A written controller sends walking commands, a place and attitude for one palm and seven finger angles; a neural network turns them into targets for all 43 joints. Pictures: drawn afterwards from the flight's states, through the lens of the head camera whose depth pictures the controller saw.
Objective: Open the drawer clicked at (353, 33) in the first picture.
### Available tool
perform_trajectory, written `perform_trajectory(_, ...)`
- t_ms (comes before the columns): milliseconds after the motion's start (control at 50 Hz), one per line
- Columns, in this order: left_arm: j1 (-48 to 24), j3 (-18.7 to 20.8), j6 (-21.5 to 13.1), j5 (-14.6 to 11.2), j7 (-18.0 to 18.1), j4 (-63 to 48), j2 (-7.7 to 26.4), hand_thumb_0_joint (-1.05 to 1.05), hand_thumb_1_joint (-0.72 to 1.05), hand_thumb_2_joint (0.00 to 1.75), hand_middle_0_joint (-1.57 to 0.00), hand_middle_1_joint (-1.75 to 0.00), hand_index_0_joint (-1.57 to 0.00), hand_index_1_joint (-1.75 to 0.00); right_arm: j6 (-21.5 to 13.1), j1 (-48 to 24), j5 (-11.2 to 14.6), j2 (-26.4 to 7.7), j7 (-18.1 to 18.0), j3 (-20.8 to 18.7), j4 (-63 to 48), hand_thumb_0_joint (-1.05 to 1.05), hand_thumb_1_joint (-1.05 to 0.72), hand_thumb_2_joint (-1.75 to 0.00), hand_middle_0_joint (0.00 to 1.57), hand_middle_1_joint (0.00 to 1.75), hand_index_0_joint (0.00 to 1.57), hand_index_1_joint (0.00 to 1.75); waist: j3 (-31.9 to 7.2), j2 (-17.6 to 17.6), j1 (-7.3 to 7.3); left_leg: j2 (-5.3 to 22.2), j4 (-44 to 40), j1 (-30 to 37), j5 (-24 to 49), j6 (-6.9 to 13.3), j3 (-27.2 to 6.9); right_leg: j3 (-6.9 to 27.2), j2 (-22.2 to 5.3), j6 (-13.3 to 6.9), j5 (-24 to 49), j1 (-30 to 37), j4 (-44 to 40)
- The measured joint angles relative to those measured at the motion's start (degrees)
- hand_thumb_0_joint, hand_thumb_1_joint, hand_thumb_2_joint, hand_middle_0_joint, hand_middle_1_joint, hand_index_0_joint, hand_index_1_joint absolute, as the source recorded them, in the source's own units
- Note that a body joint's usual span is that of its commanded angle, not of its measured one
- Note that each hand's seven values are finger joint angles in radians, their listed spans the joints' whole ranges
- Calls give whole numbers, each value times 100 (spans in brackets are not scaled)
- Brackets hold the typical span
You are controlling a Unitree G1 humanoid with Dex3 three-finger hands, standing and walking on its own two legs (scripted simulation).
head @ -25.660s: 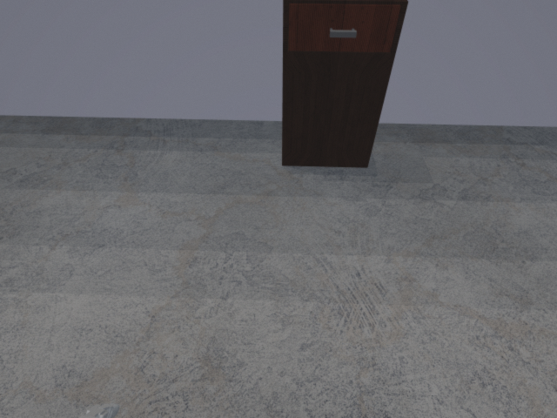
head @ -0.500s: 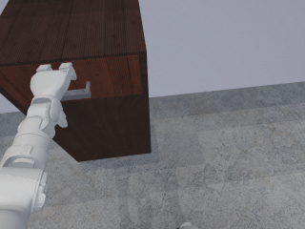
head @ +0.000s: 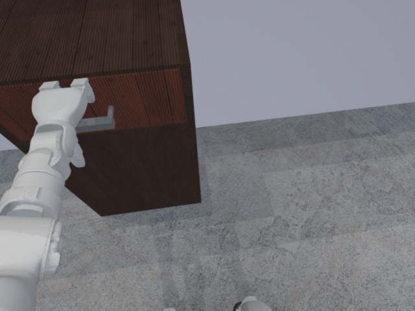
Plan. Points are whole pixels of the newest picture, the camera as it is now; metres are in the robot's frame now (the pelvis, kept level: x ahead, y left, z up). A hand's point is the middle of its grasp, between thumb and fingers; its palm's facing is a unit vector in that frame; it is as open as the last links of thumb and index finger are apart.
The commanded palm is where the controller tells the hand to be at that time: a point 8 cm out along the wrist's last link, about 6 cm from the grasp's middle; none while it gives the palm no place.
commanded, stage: re-aim the fingers above the handle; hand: left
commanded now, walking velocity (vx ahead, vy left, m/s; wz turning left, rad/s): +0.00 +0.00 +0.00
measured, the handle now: (91, 118) +0.54 +0.26 +0.00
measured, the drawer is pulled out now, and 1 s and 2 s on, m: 0.00 0.00 0.00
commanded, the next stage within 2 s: lower the fingers behind the handle in 0.30 s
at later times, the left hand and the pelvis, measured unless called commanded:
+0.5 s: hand (67, 127) +0.47 +0.27 +0.05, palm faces -0.07 +0.02 -1.00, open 13.8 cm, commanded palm +0.46 +0.27 +0.10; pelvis +0.00 +0.00 +0.00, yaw +0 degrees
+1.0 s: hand (73, 138) +0.48 +0.28 +0.01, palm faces -0.09 +0.00 -1.00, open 13.8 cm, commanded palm +0.47 +0.27 +0.06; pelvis +0.00 +0.01 -0.01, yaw +0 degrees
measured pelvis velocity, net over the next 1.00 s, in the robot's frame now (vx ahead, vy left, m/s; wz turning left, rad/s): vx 0.00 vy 0.01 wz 0.00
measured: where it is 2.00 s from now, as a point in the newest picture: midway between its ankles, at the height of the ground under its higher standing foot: outside the picture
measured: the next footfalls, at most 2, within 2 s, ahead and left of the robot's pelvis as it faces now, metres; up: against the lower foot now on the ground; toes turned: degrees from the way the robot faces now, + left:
none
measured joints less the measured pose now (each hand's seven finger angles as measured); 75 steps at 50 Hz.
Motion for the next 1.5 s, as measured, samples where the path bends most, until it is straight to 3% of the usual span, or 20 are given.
perform_trajectory(140,121,-206,-184,-134,-149,-190,2,0,-48,30,-31,-120,-32,-120,-6,197,11,19,-37,-87,168,1,-91,-89,20,30,20,30,-57,20,78,3,-14,46,-17,-14,-78,-77,0,-11,-24,96,-56)
perform_trajectory(260,103,-122,-333,-97,-50,-211,-107,0,-49,30,-31,-120,-32,-120,-3,102,1,-6,-21,-71,186,1,-91,-89,20,30,20,30,-71,-26,13,0,6,55,-33,-10,-82,-80,-2,-11,-34,109,-46)
perform_trajectory(380,78,35,-141,-4,98,-106,8,0,-49,30,-31,-120,-32,-120,-6,-16,-3,-29,20,-48,81,1,-91,-89,20,30,20,30,-72,-29,-17,4,37,-9,-44,4,-21,-18,4,4,-28,15,-2)
perform_trajectory(500,75,-142,-20,-98,-57,14,29,0,-48,30,-31,-120,-32,-120,-21,-4,31,-12,14,-50,68,1,-91,-89,20,30,20,30,-71,-2,66,-13,11,16,-38,24,-38,-33,-12,26,-18,62,-52)
perform_trajectory(600,194,-159,-282,-120,-221,-94,13,0,-49,30,-31,-120,-32,-120,-24,12,7,34,-31,-48,57,1,-91,-89,20,30,20,30,-81,-58,66,-22,50,-16,-58,31,-65,-59,-22,32,-35,53,-39)
perform_trajectory(720,309,-39,-600,-6,30,-263,-52,0,-49,30,-31,-120,-32,-120,-25,5,-64,33,7,-75,87,1,-91,-89,20,30,20,30,-124,-97,49,-22,287,-244,-157,44,-81,-69,-27,47,-114,-153,157)
perform_trajectory(820,193,13,-394,82,354,-61,-16,0,-49,30,-31,-120,-32,-120,-32,-31,-93,18,95,-72,120,1,-91,-89,20,30,20,30,-126,-79,7,-27,507,-513,-224,60,-87,-70,-34,59,-164,-408,348)
perform_trajectory(920,14,-13,-138,61,341,205,61,0,-49,30,-31,-120,-32,-120,-45,-28,-96,38,104,-48,166,1,-91,-89,20,30,20,30,-97,-66,-38,-30,607,-696,-236,78,-84,-64,-37,76,-160,-581,422)
perform_trajectory(1080,-116,-18,-289,-2,92,280,202,0,-48,30,-32,-122,-32,-120,-38,124,-108,54,29,-10,223,0,-91,-89,20,30,20,30,-149,-77,-123,-17,728,-836,-296,93,-94,-71,-25,91,-189,-696,489)
perform_trajectory(1200,-115,-100,-330,-24,204,243,199,0,-48,30,-32,-125,-32,-120,-15,231,-118,32,57,-51,248,0,-91,-89,20,30,20,30,-204,-45,-82,-16,889,-987,-372,107,-97,-71,-26,104,-250,-836,625)
perform_trajectory(1500,-492,-365,11,2,305,515,176,0,-49,30,-27,-130,-32,-120,-36,79,-87,71,73,31,148,0,-91,-89,21,30,20,30,-233,-64,-112,-41,1159,-1340,-400,102,-148,-112,-54,91,-304,-1176,909)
